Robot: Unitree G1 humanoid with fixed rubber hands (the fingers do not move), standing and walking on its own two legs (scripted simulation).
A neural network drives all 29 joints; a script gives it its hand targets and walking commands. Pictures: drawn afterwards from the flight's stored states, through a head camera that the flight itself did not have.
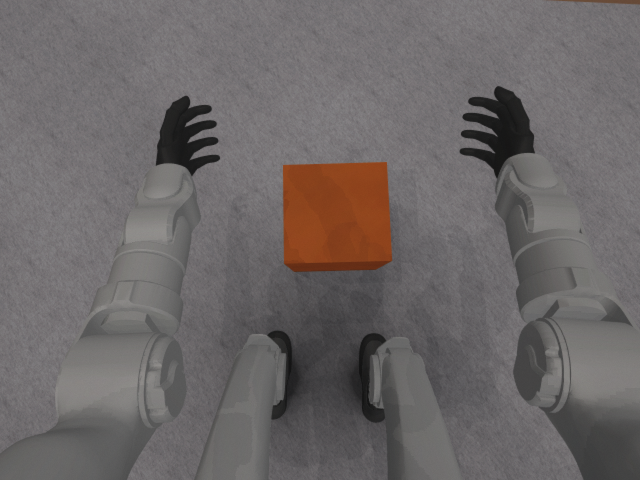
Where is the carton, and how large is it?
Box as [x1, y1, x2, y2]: [283, 162, 391, 271]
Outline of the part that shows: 386,162 283,165 284,263 294,271 375,269 391,260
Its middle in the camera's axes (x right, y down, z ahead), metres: +0.03 -0.03 +0.89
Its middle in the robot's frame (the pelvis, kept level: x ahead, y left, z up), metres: +0.48 -0.01 -0.52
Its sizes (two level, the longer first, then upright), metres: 0.210 0.200 0.250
